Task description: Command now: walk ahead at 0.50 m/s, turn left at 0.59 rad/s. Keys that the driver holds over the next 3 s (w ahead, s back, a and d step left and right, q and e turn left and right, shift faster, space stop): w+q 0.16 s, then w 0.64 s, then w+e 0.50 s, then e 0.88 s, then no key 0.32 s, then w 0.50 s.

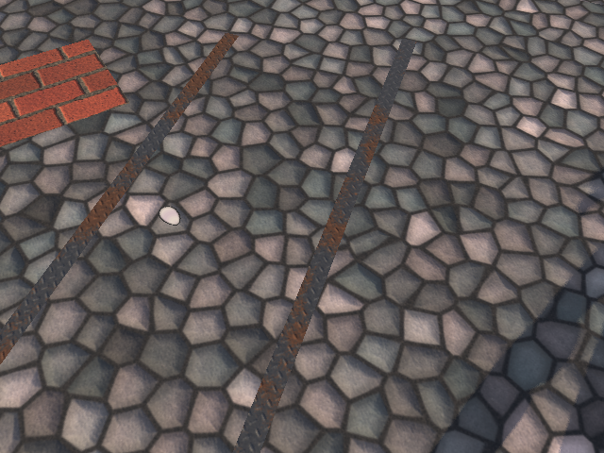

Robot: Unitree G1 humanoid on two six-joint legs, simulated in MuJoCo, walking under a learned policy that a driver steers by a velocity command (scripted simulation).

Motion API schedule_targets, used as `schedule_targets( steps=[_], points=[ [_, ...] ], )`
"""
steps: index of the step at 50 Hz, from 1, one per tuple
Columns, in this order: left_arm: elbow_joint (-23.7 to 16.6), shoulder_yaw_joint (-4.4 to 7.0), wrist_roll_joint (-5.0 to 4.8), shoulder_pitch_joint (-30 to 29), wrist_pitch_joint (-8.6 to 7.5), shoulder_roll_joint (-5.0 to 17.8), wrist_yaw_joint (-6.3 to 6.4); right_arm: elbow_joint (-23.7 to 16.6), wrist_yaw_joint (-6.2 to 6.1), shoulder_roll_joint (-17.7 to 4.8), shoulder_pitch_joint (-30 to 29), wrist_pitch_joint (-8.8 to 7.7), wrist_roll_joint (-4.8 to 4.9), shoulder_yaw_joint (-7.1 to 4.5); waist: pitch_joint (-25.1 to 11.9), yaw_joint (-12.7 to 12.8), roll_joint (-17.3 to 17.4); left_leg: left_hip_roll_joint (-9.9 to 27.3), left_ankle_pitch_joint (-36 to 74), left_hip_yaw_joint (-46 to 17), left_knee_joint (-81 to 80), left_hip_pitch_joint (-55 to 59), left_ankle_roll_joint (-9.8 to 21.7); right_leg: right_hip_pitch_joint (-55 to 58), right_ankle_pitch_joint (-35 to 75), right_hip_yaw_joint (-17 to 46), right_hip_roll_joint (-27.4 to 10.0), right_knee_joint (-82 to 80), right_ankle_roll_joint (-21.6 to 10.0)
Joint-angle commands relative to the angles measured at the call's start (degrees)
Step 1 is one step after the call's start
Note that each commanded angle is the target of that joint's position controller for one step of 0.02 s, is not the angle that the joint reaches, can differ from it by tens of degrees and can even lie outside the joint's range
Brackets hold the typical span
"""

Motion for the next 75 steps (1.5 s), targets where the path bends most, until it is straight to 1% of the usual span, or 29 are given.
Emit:
schedule_targets(
  steps=[1,7,12,15,17,18,19,20,21,23,27,34,39,41,43,44,45,46,47,50,55,65,69,70,71,72,73,74,75],
  points=[
    [-3.89,1.77,1.23,2.10,0.65,5.45,0.28,-4.90,-0.88,-6.96,-1.45,-1.58,0.06,-1.45,-6.01,2.38,1.78,15.27,15.58,-19.31,-14.38,7.63,11.18,-6.71,4.89,1.72,-2.45,-5.96,1.38],
    [-8.43,0.68,1.12,-10.61,0.77,2.69,-0.10,-3.47,-2.65,-8.39,5.06,-0.93,0.62,-1.77,-2.96,-2.02,5.29,10.77,12.29,-14.96,-13.53,6.06,7.03,-6.57,23.69,0.59,2.33,-29.91,2.83],
    [-10.77,0.39,0.51,-16.18,-0.41,3.27,-1.86,-1.38,-2.92,-7.56,9.43,-0.57,0.66,-1.33,-2.06,-4.82,6.46,13.75,9.58,-18.51,-9.83,12.42,5.99,-5.15,26.14,0.49,3.77,-38.78,0.95],
    [-11.32,0.82,0.41,-15.22,-1.11,4.69,-2.42,-0.79,-3.29,-8.12,9.68,0.06,0.38,-1.46,-1.87,-3.86,8.01,16.14,15.22,-21.56,-6.18,17.95,5.31,-3.88,18.77,-0.13,4.42,-41.24,-1.31],
    [-9.45,1.91,0.70,-7.20,-1.49,6.65,-2.02,-1.33,-3.19,-8.11,7.48,0.35,0.33,-1.32,-5.60,0.59,8.70,13.69,30.18,-19.87,1.29,18.27,3.63,7.62,17.57,-2.50,6.41,-44.54,-4.12],
    [-8.01,2.67,1.49,1.36,-1.61,8.78,-1.74,-2.48,-2.86,-6.75,5.58,0.20,-0.17,-0.62,-12.64,4.76,7.28,11.00,30.61,-17.59,12.23,12.81,1.94,22.09,20.84,1.75,1.52,-41.97,-7.57],
    [-6.66,3.92,2.24,11.06,-1.36,13.16,-1.40,-3.02,-2.73,-3.51,10.66,-0.33,-0.27,0.47,-22.27,5.68,-3.30,4.05,13.45,-12.40,32.21,-4.86,-2.03,44.70,20.41,19.07,-10.31,-40.61,-15.27],
    [-3.79,3.84,0.78,15.20,-0.68,11.58,-2.04,-1.88,-2.62,-2.89,15.44,-0.93,0.89,1.15,-25.41,5.10,-16.95,-0.67,-22.37,-10.70,46.19,-18.97,-4.33,52.72,9.03,39.30,-18.51,-48.13,-20.82],
    [-4.41,2.59,-0.57,12.69,-0.32,7.39,-2.01,-2.18,-2.43,-7.79,10.87,-1.29,1.58,0.16,-16.52,5.94,-9.34,2.98,-20.89,-13.07,51.02,-25.58,-4.03,46.67,-1.38,37.98,-17.13,-50.66,-18.27],
    [-5.36,1.36,0.31,5.58,0.71,4.76,-1.79,-4.63,-2.10,-7.58,1.05,-1.58,0.50,0.22,-4.20,3.72,-0.48,8.07,-12.04,-8.18,46.58,-25.22,-4.04,29.78,3.44,24.05,-12.02,-54.27,-14.71],
    [-4.56,0.88,0.63,4.19,0.21,4.42,-2.03,-4.13,-2.03,-3.94,2.76,-0.96,-0.18,0.51,-3.44,0.14,-3.53,11.84,-7.16,-5.20,36.00,-18.18,-5.10,19.90,17.23,13.56,-7.13,-58.68,-14.01],
    [-1.83,1.68,-0.58,9.35,1.25,8.31,-1.12,-7.31,-1.48,-1.80,-9.96,-1.69,-0.28,1.82,-2.04,4.05,-2.69,10.81,11.49,-1.85,11.55,-15.73,-6.53,20.27,23.04,3.66,-4.71,-60.11,-11.71],
    [0.50,1.75,-1.02,13.46,2.49,9.29,-1.00,-9.97,-0.10,-3.20,-16.64,-2.24,0.50,1.58,-0.21,5.58,-3.56,9.11,9.04,-1.40,4.22,-15.28,-4.89,26.87,22.01,5.33,-8.37,-56.97,-10.69],
    [0.96,1.97,-1.13,13.29,3.14,10.10,-0.73,-10.03,0.21,-4.58,-15.18,-2.63,0.38,1.07,-0.91,3.76,-4.12,8.12,5.34,-1.00,1.64,-10.87,-3.44,28.46,26.33,6.31,-9.31,-53.62,-9.61],
    [0.66,1.39,-0.97,12.03,3.51,9.19,-0.50,-6.63,-0.45,-8.60,-2.62,-2.94,-0.28,-1.08,-8.47,-3.09,-2.68,7.11,6.30,-0.26,-1.08,8.92,-0.74,23.98,36.94,3.27,-4.90,-39.16,-6.99],
    [-1.39,-0.07,0.47,11.07,3.23,5.72,-0.45,-5.08,-1.22,-13.41,8.61,-2.86,-1.37,-2.39,-17.88,-7.48,3.98,18.91,8.72,-12.42,0.90,26.77,3.36,11.97,22.52,0.35,-0.85,-20.85,-4.45],
    [-2.17,-1.82,-0.28,18.34,2.10,-0.21,-0.59,-4.05,-1.12,-16.93,10.90,-2.29,-1.56,-3.00,-24.44,-4.09,19.03,31.00,-0.04,-35.82,-4.20,42.34,11.50,-9.09,-12.37,-0.55,7.30,-3.05,-1.58],
    [-1.06,-0.26,-1.64,15.49,1.58,6.30,-0.64,-4.01,-1.12,-11.15,11.27,-2.14,-0.99,-1.74,-21.72,-6.46,12.69,29.62,-7.98,-37.95,-7.43,39.06,10.53,-15.10,-13.34,5.37,4.74,3.95,-1.56],
    [-2.47,0.58,-2.28,10.83,1.45,8.61,-0.69,-4.12,-1.24,-8.86,7.71,-2.24,-0.63,-0.84,-13.77,-5.82,9.92,27.68,-6.48,-29.07,-8.65,31.98,7.91,-17.45,-8.00,4.84,2.46,4.69,-1.89],
    [-2.66,1.02,-1.09,8.73,3.14,6.42,-0.43,-4.09,-0.76,-4.61,-1.31,-2.95,-1.29,0.49,-5.24,-0.44,7.64,21.50,1.99,-14.27,-14.92,14.47,4.83,-10.36,2.49,3.91,-2.29,-1.36,-0.82],
    [-3.93,0.98,-0.93,7.06,5.21,3.45,-0.42,-1.27,-1.37,-6.22,-1.79,-4.22,-1.78,-0.51,-2.12,1.36,4.86,20.97,13.27,-3.12,-19.21,10.53,5.11,-11.79,11.60,4.96,-2.55,-6.57,0.74],
    [-11.39,-0.12,-0.67,-9.07,4.74,1.69,-3.67,3.14,-2.68,-10.39,4.29,-1.59,-0.19,-1.68,2.84,-4.04,3.37,22.69,18.54,8.43,-16.47,22.31,2.11,-13.68,18.83,-3.12,-0.65,-30.07,-2.42],
    [-10.85,2.40,-0.08,1.72,4.69,6.11,-4.27,2.09,-3.96,-12.97,1.10,0.58,0.58,-2.25,-4.92,3.31,6.94,20.58,54.51,11.67,5.14,22.68,-1.65,4.10,11.98,-9.56,7.61,-34.00,-6.26],
    [-8.92,4.15,0.10,9.89,4.69,9.40,-3.44,1.62,-4.12,-12.40,0.34,0.53,0.96,-1.91,-9.33,7.85,5.24,17.74,48.46,12.70,17.57,16.84,-4.25,17.31,20.36,-8.21,9.10,-39.71,-8.27],
    [-8.31,5.38,0.24,13.31,5.28,14.97,-1.85,0.04,-3.77,-7.59,2.92,-0.22,-1.48,-0.37,-14.60,6.69,-6.11,12.92,9.21,12.20,36.58,0.02,-7.89,34.80,43.04,6.73,-1.94,-37.53,-12.23],
    [-11.47,5.29,1.54,9.47,4.91,18.98,-1.82,-2.08,-2.65,-3.74,9.20,-1.72,-2.07,1.53,-26.08,1.12,-15.18,2.04,-30.52,2.39,56.81,-18.75,-10.94,51.17,52.76,37.62,-18.12,-40.62,-26.85],
    [-12.51,4.41,1.18,10.45,5.14,14.49,-2.23,-1.43,-2.05,-9.97,3.57,-2.59,-0.59,0.11,-30.17,6.58,-3.45,5.40,-27.60,-7.09,58.47,-19.63,-9.81,49.14,51.35,33.34,-15.96,-43.14,-24.69],
    [-12.53,3.62,0.63,7.33,4.92,11.93,-2.31,-3.44,-2.14,-9.78,-1.07,-2.61,0.81,0.18,-22.15,5.46,-2.38,7.45,-22.77,-6.05,55.22,-21.94,-8.72,42.10,48.85,24.69,-13.25,-43.48,-21.86],
    [-12.31,3.22,-0.36,4.49,4.94,10.02,-2.15,-2.92,-2.95,-8.78,-1.86,-2.19,-0.04,0.31,-14.78,3.12,2.28,9.58,-18.97,-5.00,50.24,-22.03,-8.96,32.99,45.17,19.35,-9.70,-44.83,-18.75]
  ],
)
Next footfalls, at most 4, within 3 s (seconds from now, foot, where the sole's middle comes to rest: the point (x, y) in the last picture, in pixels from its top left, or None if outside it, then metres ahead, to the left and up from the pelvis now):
0.36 right None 0.39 -0.11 -0.77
0.88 left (221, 385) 0.60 0.19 -0.77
1.40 right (319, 273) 0.91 -0.04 -0.77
1.90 left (246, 240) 1.01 0.15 -0.77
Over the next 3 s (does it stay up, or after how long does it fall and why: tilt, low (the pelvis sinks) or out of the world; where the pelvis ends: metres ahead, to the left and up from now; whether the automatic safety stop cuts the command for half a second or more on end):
stays up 0.95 -0.02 0.01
